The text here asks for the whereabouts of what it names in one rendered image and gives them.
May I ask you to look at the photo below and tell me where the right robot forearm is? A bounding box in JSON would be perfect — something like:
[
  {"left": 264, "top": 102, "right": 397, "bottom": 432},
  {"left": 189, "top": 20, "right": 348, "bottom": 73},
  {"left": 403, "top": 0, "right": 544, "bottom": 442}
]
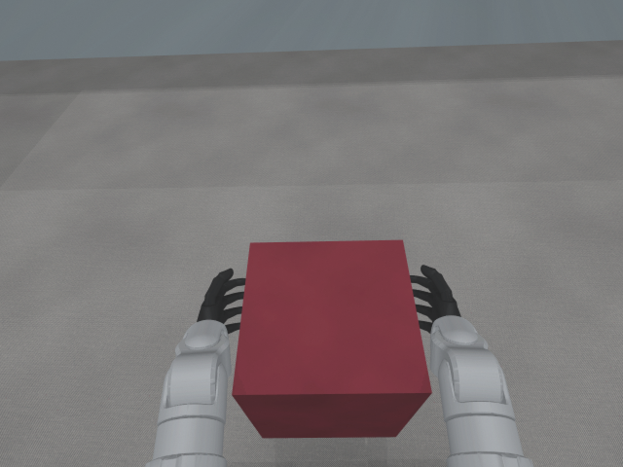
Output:
[{"left": 430, "top": 315, "right": 533, "bottom": 467}]

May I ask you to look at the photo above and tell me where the left robot forearm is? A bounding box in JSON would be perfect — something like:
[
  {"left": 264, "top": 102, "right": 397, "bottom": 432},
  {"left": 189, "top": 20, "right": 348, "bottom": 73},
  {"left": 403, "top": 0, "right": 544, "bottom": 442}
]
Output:
[{"left": 145, "top": 320, "right": 232, "bottom": 467}]

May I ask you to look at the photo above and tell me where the left robot hand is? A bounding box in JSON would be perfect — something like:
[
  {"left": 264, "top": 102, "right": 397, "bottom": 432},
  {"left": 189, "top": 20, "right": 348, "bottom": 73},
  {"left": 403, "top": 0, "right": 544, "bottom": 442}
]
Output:
[{"left": 197, "top": 269, "right": 245, "bottom": 334}]

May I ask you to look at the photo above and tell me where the right robot hand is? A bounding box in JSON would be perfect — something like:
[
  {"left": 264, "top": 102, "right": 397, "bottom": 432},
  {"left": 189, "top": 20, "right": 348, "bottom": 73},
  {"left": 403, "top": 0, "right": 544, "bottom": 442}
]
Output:
[{"left": 410, "top": 265, "right": 461, "bottom": 334}]

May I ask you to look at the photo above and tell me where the carton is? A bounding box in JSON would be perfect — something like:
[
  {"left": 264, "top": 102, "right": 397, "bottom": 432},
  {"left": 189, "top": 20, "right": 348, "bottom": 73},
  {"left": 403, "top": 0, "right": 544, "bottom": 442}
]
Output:
[{"left": 232, "top": 240, "right": 432, "bottom": 438}]

